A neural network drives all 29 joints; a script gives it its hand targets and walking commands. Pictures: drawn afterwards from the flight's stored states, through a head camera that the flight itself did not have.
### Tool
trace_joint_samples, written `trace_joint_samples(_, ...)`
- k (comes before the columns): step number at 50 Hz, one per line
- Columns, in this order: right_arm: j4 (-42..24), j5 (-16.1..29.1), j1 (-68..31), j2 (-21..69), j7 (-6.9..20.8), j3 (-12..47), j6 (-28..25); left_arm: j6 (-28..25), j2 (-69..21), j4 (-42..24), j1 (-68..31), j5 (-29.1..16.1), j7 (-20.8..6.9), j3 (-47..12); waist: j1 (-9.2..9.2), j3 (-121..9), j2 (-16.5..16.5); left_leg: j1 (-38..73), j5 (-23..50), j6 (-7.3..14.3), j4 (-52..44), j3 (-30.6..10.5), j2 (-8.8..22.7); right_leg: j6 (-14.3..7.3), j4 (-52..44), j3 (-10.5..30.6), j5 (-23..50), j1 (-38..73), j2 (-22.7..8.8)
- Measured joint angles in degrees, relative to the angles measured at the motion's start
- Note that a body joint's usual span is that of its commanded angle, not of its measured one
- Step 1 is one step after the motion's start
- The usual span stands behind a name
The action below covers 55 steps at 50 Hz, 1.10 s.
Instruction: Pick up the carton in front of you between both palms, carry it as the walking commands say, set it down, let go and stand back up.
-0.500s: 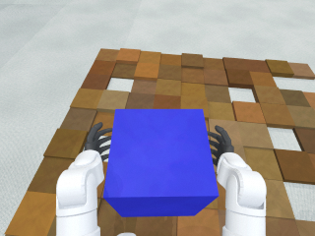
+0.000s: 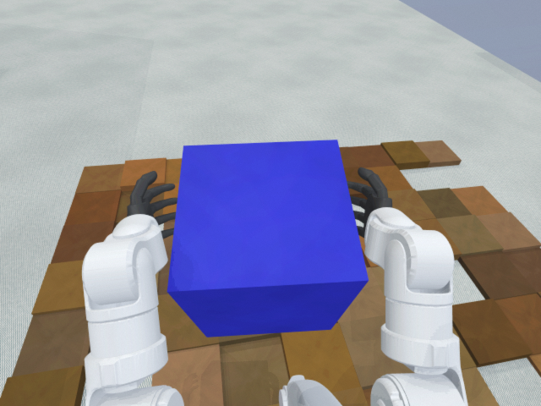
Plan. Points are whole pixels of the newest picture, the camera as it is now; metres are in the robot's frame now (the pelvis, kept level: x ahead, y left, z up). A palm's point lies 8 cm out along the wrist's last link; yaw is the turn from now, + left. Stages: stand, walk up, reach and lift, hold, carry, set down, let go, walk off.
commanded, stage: carry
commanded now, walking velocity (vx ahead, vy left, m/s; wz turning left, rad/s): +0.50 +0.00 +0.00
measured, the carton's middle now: (265, 248) +0.33 -0.04 +0.08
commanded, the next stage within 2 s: none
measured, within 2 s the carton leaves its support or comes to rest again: neither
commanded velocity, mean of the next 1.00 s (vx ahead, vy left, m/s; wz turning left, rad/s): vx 0.20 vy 0.00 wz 0.00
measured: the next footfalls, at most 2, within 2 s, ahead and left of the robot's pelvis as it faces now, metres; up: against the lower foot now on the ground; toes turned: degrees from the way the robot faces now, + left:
right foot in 0.10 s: +0.29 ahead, -0.08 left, +0.01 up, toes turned -3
left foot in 0.52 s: +0.44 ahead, +0.10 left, -0.01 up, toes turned +6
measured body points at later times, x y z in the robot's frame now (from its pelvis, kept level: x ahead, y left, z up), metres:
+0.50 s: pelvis +0.29 -0.01 +0.00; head +0.37 +0.01 +0.44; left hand +0.64 +0.19 +0.11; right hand +0.67 -0.12 +0.11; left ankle +0.39 +0.11 -0.73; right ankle +0.26 -0.07 -0.72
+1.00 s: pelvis +0.49 +0.00 +0.01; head +0.52 +0.00 +0.46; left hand +0.83 +0.16 +0.11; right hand +0.85 -0.14 +0.11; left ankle +0.40 +0.10 -0.73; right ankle +0.49 -0.09 -0.73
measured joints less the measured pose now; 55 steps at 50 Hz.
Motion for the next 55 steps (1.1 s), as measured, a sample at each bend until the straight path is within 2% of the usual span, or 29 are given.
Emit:
trace_joint_samples(2, 3.5, 0.3, -3.8, -0.7, -0.3, -1.4, 0.0, -0.3, 0.1, 3.3, -3.3, 0.2, 0.2, 1.4, 1.17, 0.8, 0.5, 3.4, -3.2, -0.3, 0.6, -0.4, 0.6, -0.8, -10.8, -1.8, 7.1, 2.0, 0.9)
trace_joint_samples(4, 6.1, 0.5, -7.1, -1.6, -0.3, -3.3, -0.1, -0.9, 0.4, 7.4, -7.7, 0.1, 0.2, 2.0, 3.48, 1.8, 0.4, 3.7, -7.5, -0.1, 8.9, -0.1, 1.7, -1.9, -18.9, -3.5, 13.9, 7.3, 2.5)
trace_joint_samples(5, 7.2, 0.6, -9.0, -2.3, -0.2, -4.4, -0.2, -1.2, 0.6, 9.5, -10.3, 0.0, 0.1, 2.2, 5.10, 2.3, 0.1, 1.0, -10.8, -0.5, 18.3, -0.7, 1.6, -2.7, -19.2, -3.3, 11.7, 9.3, 2.9)
trace_joint_samples(6, 8.8, 0.8, -11.5, -3.1, 0.1, -5.4, -0.9, -2.0, 0.9, 11.2, -12.5, -0.3, 0.2, 2.4, 7.23, 3.5, 1.4, -4.0, -15.7, -1.1, 30.6, -3.3, 1.1, -3.5, -15.5, -3.6, 6.2, 8.1, 4.1)
trace_joint_samples(8, 11.0, 0.0, -14.2, -3.2, 0.2, -7.8, -2.2, -2.7, 1.6, 13.6, -15.2, -1.9, 0.4, 2.2, 10.28, 6.2, 2.9, -14.9, -20.8, -0.9, 51.5, -8.0, -1.1, -4.7, -11.5, -4.8, 1.2, 7.2, 5.4)
trace_joint_samples(10, 11.4, -1.6, -14.5, -1.5, 0.2, -10.4, -2.7, -2.4, 1.8, 14.3, -15.7, -3.3, 0.5, 2.4, 12.64, 8.6, 2.6, -24.1, -22.3, -0.4, 60.3, -8.5, -1.7, -4.9, -12.1, -5.2, 0.3, 8.6, 5.9)
trace_joint_samples(13, 8.6, -4.2, -13.3, 1.9, 1.2, -12.9, -3.6, -3.1, 1.7, 13.0, -14.8, -4.5, 1.0, 2.9, 14.80, 11.9, 1.7, -34.5, -22.1, -0.5, 58.3, -7.2, 0.0, -5.2, -15.0, -5.4, -0.7, 12.2, 6.0)
trace_joint_samples(17, 2.2, -6.4, -9.3, 4.9, 2.6, -13.5, -6.2, -5.3, 0.7, 8.8, -12.2, -5.5, 1.1, 2.2, 16.19, 14.1, 0.6, -40.8, -21.3, -1.3, 42.8, -5.6, 2.6, -4.9, -18.7, -5.1, -2.5, 16.5, 5.7)
trace_joint_samples(19, -0.8, -6.7, -6.6, 5.6, 3.2, -12.8, -7.2, -6.1, -0.2, 6.6, -10.5, -5.6, 1.1, 1.6, 16.14, 14.2, 0.3, -40.8, -17.7, -1.5, 34.3, -5.3, 3.1, -4.4, -20.4, -4.7, -3.5, 18.8, 5.4)
trace_joint_samples(23, -6.4, -6.1, -1.1, 6.1, 4.5, -10.8, -7.8, -6.5, -2.1, 2.0, -6.7, -5.2, 0.4, 0.7, 14.83, 12.9, 0.4, -35.8, -9.5, -1.9, 17.8, -4.6, 2.9, -2.9, -22.5, -4.0, -6.4, 24.0, 4.8)
trace_joint_samples(26, -9.0, -5.2, 1.1, 5.7, 4.9, -9.0, -7.2, -6.0, -2.7, -1.1, -4.5, -4.7, -0.6, 0.1, 13.34, 11.4, 1.9, -26.9, 1.3, -2.2, 3.5, -2.2, 2.4, -1.6, -16.8, -4.6, -4.8, 25.5, 4.0)
trace_joint_samples(27, -9.2, -5.0, 1.3, 5.6, 5.0, -8.2, -7.1, -5.7, -2.1, -1.6, -4.3, -4.6, -0.9, -0.1, 12.43, 10.8, 1.7, -23.9, 0.4, -2.0, 1.2, -1.3, 2.1, -1.5, -13.3, -4.5, -3.7, 25.3, 3.3)
trace_joint_samples(28, -9.1, -5.0, 1.2, 5.5, 4.9, -7.4, -7.0, -5.4, -1.1, -1.4, -4.7, -4.6, -1.5, -0.2, 11.29, 10.4, 0.6, -22.7, -2.7, -1.7, 1.3, -0.8, 1.0, -0.6, -9.4, -3.0, -6.4, 24.4, 2.6)
trace_joint_samples(30, -7.6, -5.0, -0.1, 4.7, 3.7, -5.7, -6.1, -4.5, 0.7, -0.7, -5.4, -4.9, -2.1, 0.1, 9.24, 9.6, -0.1, -21.7, -7.1, -1.0, 2.6, -0.5, -0.1, 1.2, -1.7, 1.2, -14.9, 20.9, 3.2)
trace_joint_samples(32, -6.0, -4.5, -1.1, 4.1, 2.9, -4.9, -4.8, -3.3, 1.3, 0.2, -6.0, -4.8, -2.4, 0.8, 7.61, 8.5, 0.3, -20.3, -8.8, -1.1, 2.4, -0.5, -0.3, 2.3, 0.4, 2.9, -17.4, 17.9, 3.2)
trace_joint_samples(35, -4.1, -4.1, -2.1, 3.7, 2.3, -5.1, -3.6, -2.0, 0.5, 1.4, -6.6, -3.5, -2.8, 1.9, 6.06, 7.1, 0.4, -17.8, -10.3, -0.9, 1.1, -0.3, -0.3, 4.0, -6.3, 3.4, -12.8, 15.9, 1.9)
trace_joint_samples(38, -2.4, -4.1, -3.0, 3.7, 2.2, -5.6, -2.9, -1.6, -0.1, 2.1, -6.6, -2.0, -3.0, 2.5, 5.20, 6.1, 0.0, -15.7, -12.6, -1.2, 1.4, -0.2, -0.3, 4.6, -16.0, 3.4, -5.9, 16.6, 1.5)
trace_joint_samples(39, -1.6, -4.1, -3.3, 3.7, 2.2, -5.7, -2.8, -1.6, -0.2, 2.4, -6.4, -1.6, -3.0, 2.6, 5.07, 5.8, -0.2, -15.1, -13.7, -1.4, 2.0, -0.2, -0.4, 4.6, -19.6, 3.0, -3.1, 17.5, 1.6)
trace_joint_samples(40, -0.7, -4.1, -3.5, 3.6, 2.2, -5.8, -2.7, -1.8, -0.4, 2.9, -6.0, -1.2, -3.0, 2.7, 5.00, 5.5, 0.1, -14.5, -15.0, -1.7, 3.1, -0.3, -0.1, 3.7, -22.6, 2.2, -1.5, 19.1, 1.7)
trace_joint_samples(41, 0.4, -4.1, -3.6, 3.3, 2.3, -5.9, -2.6, -2.1, -0.8, 3.6, -5.5, -0.7, -3.0, 2.7, 5.03, 5.2, 1.2, -14.1, -16.3, -2.1, 4.1, -0.7, 0.7, 2.7, -24.8, 1.3, -3.2, 21.3, 2.4)
trace_joint_samples(43, 2.7, -4.0, -3.7, 2.8, 2.8, -6.3, -2.5, -2.6, -1.7, 5.5, -5.0, 0.5, -3.2, 2.9, 5.44, 5.0, 3.6, -13.7, -13.8, -2.7, 6.0, -1.3, 2.7, 1.4, -28.6, 0.0, -5.7, 24.7, 4.2)
trace_joint_samples(46, 5.6, -4.4, -2.8, 2.6, 3.5, -6.8, -3.4, -3.2, -2.5, 8.2, -4.1, 1.5, -3.9, 2.9, 6.53, 4.9, 4.2, -13.1, -15.7, -3.9, 8.3, -1.9, 3.6, 0.5, -30.8, -0.8, -0.7, 27.2, 4.9)
trace_joint_samples(50, 6.4, -5.2, -1.2, 3.5, 4.2, -7.3, -5.0, -4.5, -2.9, 8.8, -2.5, 1.9, -4.0, 2.6, 8.38, 5.3, 2.1, -10.5, -12.5, -5.1, 4.7, -1.3, 2.6, 0.2, -29.9, -0.1, -1.7, 27.8, 3.9)
trace_joint_samples(55, 4.0, -6.3, -0.4, 5.2, 4.8, -7.3, -7.5, -6.7, -1.6, 7.0, -1.4, 0.1, -4.1, 1.6, 9.21, 6.2, 0.7, -8.5, -12.0, -4.4, 0.9, -0.6, 1.9, 0.5, -27.0, -0.3, -3.1, 26.8, 3.0)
